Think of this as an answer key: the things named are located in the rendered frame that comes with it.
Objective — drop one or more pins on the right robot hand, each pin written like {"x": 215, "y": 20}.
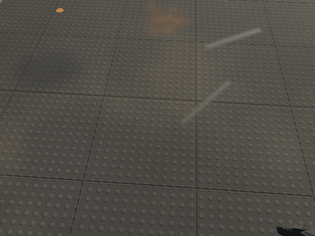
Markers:
{"x": 295, "y": 230}

